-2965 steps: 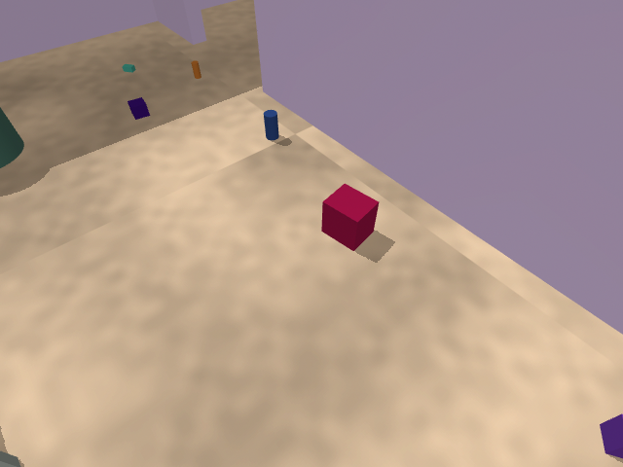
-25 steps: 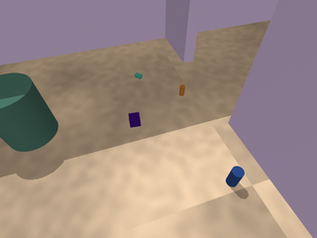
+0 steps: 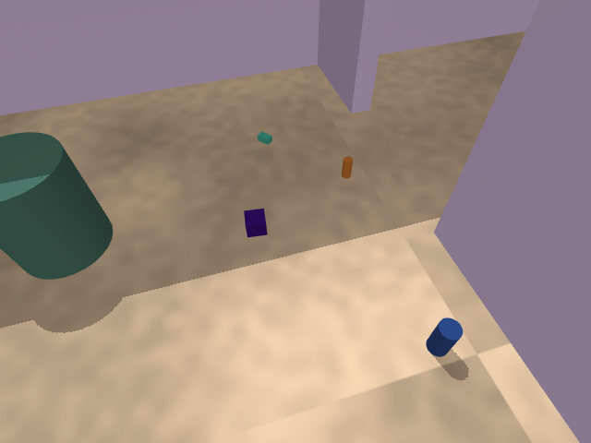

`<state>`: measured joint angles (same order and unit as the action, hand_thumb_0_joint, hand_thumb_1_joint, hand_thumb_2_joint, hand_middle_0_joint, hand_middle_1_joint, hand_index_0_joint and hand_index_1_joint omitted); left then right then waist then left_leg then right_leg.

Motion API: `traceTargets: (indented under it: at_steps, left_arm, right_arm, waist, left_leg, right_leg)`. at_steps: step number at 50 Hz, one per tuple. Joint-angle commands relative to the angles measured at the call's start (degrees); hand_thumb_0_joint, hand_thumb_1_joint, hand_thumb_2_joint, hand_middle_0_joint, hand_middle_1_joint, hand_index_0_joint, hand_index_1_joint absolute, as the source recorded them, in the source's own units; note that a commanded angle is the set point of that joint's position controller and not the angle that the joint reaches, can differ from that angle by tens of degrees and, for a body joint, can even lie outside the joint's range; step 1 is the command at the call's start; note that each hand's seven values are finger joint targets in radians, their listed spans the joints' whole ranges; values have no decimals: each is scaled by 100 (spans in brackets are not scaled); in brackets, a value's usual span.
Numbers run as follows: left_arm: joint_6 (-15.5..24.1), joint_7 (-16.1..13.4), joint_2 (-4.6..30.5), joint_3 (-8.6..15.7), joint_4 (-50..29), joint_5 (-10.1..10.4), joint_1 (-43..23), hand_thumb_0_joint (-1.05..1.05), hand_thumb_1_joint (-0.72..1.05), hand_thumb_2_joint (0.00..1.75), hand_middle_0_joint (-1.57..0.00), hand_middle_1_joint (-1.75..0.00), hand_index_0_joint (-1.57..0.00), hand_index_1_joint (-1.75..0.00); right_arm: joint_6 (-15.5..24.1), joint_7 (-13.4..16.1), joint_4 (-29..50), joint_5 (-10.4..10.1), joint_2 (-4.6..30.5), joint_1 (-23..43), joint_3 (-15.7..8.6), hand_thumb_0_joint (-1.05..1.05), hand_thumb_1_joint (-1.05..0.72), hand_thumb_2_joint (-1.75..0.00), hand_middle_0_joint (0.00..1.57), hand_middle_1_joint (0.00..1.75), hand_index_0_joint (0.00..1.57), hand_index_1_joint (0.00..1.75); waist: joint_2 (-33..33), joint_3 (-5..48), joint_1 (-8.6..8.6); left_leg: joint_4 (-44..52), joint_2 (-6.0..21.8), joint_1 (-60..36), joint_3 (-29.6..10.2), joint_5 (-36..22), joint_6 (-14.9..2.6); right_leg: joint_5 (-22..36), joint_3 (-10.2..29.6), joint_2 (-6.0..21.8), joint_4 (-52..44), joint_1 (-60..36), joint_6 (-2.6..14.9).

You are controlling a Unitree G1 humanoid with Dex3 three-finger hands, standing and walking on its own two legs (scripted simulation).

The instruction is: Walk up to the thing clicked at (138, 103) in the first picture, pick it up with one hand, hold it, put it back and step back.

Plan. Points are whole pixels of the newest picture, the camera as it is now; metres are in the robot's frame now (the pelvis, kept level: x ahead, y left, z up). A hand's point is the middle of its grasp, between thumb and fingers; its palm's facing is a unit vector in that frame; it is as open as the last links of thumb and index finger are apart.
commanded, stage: step back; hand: left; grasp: from above
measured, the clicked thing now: (255, 222) +1.06 +0.19 -0.72
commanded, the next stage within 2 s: stand in 0.32 s
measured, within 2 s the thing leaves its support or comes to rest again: neither
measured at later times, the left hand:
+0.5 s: hand out of the picture +0.11 +0.27 -0.14, palm faces -0.03 -0.94 -0.34, open 7.4 cm
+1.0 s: hand out of the picture +0.10 +0.27 -0.14, palm faces -0.08 -0.94 -0.34, open 7.4 cm
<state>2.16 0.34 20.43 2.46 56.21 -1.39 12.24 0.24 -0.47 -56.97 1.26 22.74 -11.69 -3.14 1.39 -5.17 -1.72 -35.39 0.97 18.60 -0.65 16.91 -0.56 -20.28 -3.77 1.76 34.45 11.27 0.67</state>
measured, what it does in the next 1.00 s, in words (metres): steps on the spot: left foot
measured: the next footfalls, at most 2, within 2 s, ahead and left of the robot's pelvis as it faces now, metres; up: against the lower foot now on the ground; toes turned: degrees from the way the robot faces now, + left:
left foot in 0.02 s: +0.10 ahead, +0.14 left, +0.00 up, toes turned +0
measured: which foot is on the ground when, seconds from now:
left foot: up 0.00-0.00, down 0.02-1.00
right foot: down 0.00-1.00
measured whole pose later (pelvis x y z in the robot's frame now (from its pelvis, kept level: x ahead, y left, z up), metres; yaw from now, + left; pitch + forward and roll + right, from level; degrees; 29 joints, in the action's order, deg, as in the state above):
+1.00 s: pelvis +0.02 +0.02 +0.02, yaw -2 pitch -2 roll +0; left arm 1.0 0.5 20.0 -0.3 65.5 -0.5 6.3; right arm 0.7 -0.7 -67.3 0.4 19.6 -6.4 -0.4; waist -0.1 -2.9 0.7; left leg -18.6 0.9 10.0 2.5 6.9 -0.1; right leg -12.7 -0.2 1.6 18.3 3.8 -1.5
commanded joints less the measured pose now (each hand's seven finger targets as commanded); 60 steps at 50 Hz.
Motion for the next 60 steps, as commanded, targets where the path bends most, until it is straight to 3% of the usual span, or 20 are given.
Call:
traceTargets:
  at_steps: [1,2,3,4,6,8,9,13,15,16,21,26,32,40,45,49,51,55,57,60]
  left_arm:
    - [7,-117,1206,214,-544,128,-253,0,90,90,-20,-30,-20,-30]
    - [-57,-123,1137,201,-459,219,-117,0,90,90,-20,-30,-20,-30]
    - [-110,-147,1215,243,-299,204,-225,0,90,90,-20,-30,-20,-30]
    - [-102,-149,1188,211,-275,160,-258,0,90,90,-20,-30,-20,-30]
    - [-43,-153,1233,198,-58,88,-39,0,90,90,-20,-30,-20,-30]
    - [27,-125,1462,251,-8,77,-247,0,90,90,-20,-30,-20,-30]
    - [42,-119,1494,250,-23,73,-391,0,90,90,-20,-30,-20,-30]
    - [49,-139,1356,197,123,93,-539,0,90,90,-20,-30,-20,-30]
    - [45,-138,1354,192,166,74,-609,0,90,90,-20,-30,-20,-30]
    - [36,-95,1099,34,305,127,-680,0,90,90,-20,-30,-20,-30]
    - [39,-87,1162,10,435,130,-786,0,90,90,-20,-30,-20,-30]
    - [17,-63,1199,25,527,103,-897,0,90,90,-20,-30,-20,-30]
    - [16,-56,1188,10,590,85,-940,0,90,90,-20,-30,-20,-30]
    - [14,-57,1193,-29,599,82,-908,0,90,90,-20,-30,-20,-30]
    - [5,-56,1180,-38,606,98,-825,0,90,90,-20,-30,-20,-30]
    - [-5,-63,1189,-37,612,100,-794,0,90,90,-20,-30,-20,-30]
    - [8,-71,1208,-37,600,94,-796,0,90,90,-20,-30,-20,-30]
    - [-10,-67,1173,-50,594,96,-745,0,90,90,-20,-30,-20,-30]
    - [-17,-79,1209,-41,599,99,-795,0,90,90,-20,-30,-20,-30]
    - [-16,-78,1187,-47,591,94,-769,0,90,90,-20,-30,-20,-30]
  right_arm:
    - [211,134,247,51,1070,-97,-279,0,-90,-90,20,30,20,30]
    - [218,130,373,-4,1332,284,-274,0,-90,-90,20,30,20,30]
    - [195,127,368,-45,1417,448,-282,0,-90,-90,20,30,20,30]
    - [172,126,329,-30,1354,614,-249,0,-90,-90,20,30,20,30]
    - [110,120,343,-34,1175,983,-166,0,-90,-90,20,30,20,30]
    - [101,112,241,-72,947,1013,-84,0,-90,-90,20,30,20,30]
    - [110,107,171,-68,925,967,-77,0,-90,-90,20,30,20,30]
    - [124,86,-8,-74,912,1183,-70,0,-90,-90,20,30,20,30]
    - [122,83,-68,-80,875,1240,-56,0,-90,-90,20,30,20,30]
    - [145,49,-152,-116,836,1043,22,0,-90,-90,20,30,20,30]
    - [225,40,-301,-97,859,1258,31,0,-90,-90,20,30,20,30]
    - [226,39,-403,-90,864,1261,29,0,-90,-90,20,30,20,30]
    - [220,30,-526,-75,876,1180,35,0,-90,-90,20,30,20,30]
    - [203,29,-618,-70,896,1031,38,0,-90,-90,20,30,20,30]
    - [211,39,-666,-78,951,948,52,0,-90,-90,20,30,20,30]
    - [210,50,-671,-83,935,879,66,0,-90,-90,20,30,20,30]
    - [204,49,-656,-86,914,904,71,0,-90,-90,20,30,20,30]
    - [206,53,-662,-91,953,900,77,0,-90,-90,20,30,20,30]
    - [179,50,-667,-90,904,883,94,0,-90,-90,20,30,20,30]
    - [172,50,-634,-89,937,934,85,0,-90,-90,20,30,20,30]
  waist:
    - [-46,900,173]
    - [404,1089,29]
    - [488,935,58]
    - [464,897,24]
    - [528,825,-97]
    - [198,772,42]
    - [111,843,117]
    - [25,882,108]
    - [-165,888,118]
    - [-185,873,252]
    - [-107,846,152]
    - [-121,697,162]
    - [-108,552,184]
    - [-239,598,202]
    - [-73,687,204]
    - [-119,712,219]
    - [-278,727,200]
    - [-114,696,213]
    - [-168,588,250]
    - [-157,626,227]
  left_leg:
    - [880,739,-1424,-730,-2422,-388]
    - [1057,1400,-953,-1547,-2174,-954]
    - [1224,1630,-426,-1702,-1722,-1185]
    - [1263,1582,-417,-1574,-1575,-1099]
    - [982,1199,-264,-1054,-1334,-667]
    - [718,682,-351,-540,-1290,-266]
    - [710,631,-657,-428,-1402,-212]
    - [820,709,-951,-352,-1967,-281]
    - [912,713,-979,-293,-1914,-277]
    - [1230,695,-1188,-474,-1774,-238]
    - [1414,753,-1561,-434,-2399,-161]
    - [1816,718,-1445,-414,-1504,-72]
    - [2063,685,-1224,-432,-882,-30]
    - [2041,673,-1189,-406,-991,-16]
    - [2013,690,-1232,-409,-1131,-33]
    - [2004,703,-1261,-408,-1308,-46]
    - [1881,715,-1361,-384,-1678,-54]
    - [1863,708,-1451,-360,-1661,-38]
    - [1943,687,-1302,-380,-1327,-34]
    - [1906,701,-1345,-372,-1442,-38]
  right_leg:
    - [2506,587,538,268,574,177]
    - [912,347,31,635,392,5]
    - [-223,309,-29,586,21,49]
    - [-313,357,-24,283,-11,84]
    - [411,520,143,-424,-204,165]
    - [1204,1037,484,-845,-150,257]
    - [1440,1102,589,-890,-63,286]
    - [2065,856,478,-975,-168,167]
    - [2122,854,490,-1066,-296,142]
    - [1773,890,496,-1308,-208,86]
    - [2030,816,528,-1572,-386,8]
    - [1315,818,536,-1864,-386,1]
    - [992,821,546,-1999,-364,-3]
    - [905,822,575,-2046,-348,7]
    - [1149,837,596,-2011,-431,18]
    - [1202,807,587,-1968,-444,8]
    - [1436,804,618,-1963,-434,5]
    - [1435,810,606,-2002,-368,7]
    - [1183,796,585,-2038,-338,-3]
    - [1223,792,593,-2051,-359,-5]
